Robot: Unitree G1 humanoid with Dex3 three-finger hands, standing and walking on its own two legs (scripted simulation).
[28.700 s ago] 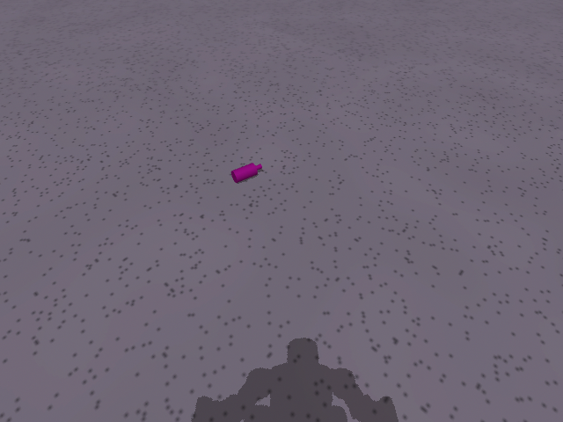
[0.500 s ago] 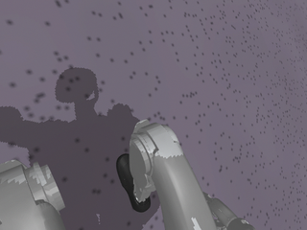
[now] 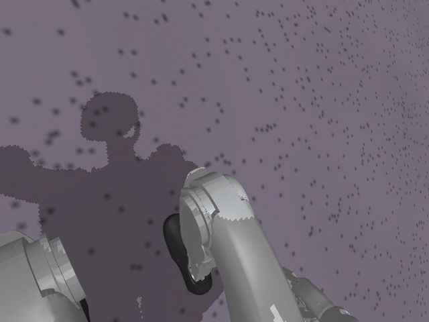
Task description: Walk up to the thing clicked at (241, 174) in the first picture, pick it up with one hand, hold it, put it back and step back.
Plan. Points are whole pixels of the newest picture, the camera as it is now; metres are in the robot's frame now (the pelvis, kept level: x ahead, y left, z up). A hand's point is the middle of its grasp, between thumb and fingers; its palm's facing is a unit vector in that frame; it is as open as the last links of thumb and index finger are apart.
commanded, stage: close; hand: left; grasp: from above
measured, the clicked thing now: out of the picture +0.47 +0.34 -0.27
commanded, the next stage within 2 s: settle in 0.90 s
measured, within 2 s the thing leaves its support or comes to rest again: leaves its support in 1.16 s
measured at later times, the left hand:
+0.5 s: hand out of the picture +0.45 +0.35 -0.24, palm faces -0.46 -0.07 -0.89, open 9.9 cm
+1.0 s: hand out of the picture +0.44 +0.36 -0.24, palm faces -0.51 -0.10 -0.86, open 9.7 cm
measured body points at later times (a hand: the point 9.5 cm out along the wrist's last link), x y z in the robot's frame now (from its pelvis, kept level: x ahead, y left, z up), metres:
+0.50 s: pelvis +0.00 +0.00 +0.00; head +0.27 +0.15 +0.32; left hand +0.47 +0.35 -0.19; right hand +0.08 -0.26 -0.05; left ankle +0.06 +0.13 -0.27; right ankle +0.12 -0.13 -0.27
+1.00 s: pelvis +0.00 +0.00 +0.00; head +0.27 +0.16 +0.32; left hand +0.46 +0.37 -0.19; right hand +0.08 -0.26 -0.04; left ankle +0.06 +0.13 -0.27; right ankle +0.12 -0.13 -0.27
